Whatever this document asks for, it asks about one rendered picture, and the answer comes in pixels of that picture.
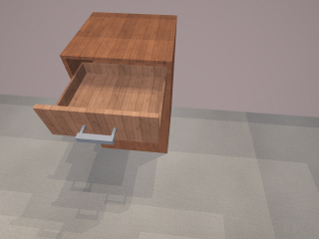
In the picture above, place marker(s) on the drawer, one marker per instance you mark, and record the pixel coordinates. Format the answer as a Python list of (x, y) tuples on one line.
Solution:
[(103, 96)]

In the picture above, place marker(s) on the cabinet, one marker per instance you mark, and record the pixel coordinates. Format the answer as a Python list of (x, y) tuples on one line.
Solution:
[(128, 39)]

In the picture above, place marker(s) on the handle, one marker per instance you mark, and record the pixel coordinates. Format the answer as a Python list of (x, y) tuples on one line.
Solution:
[(96, 138)]

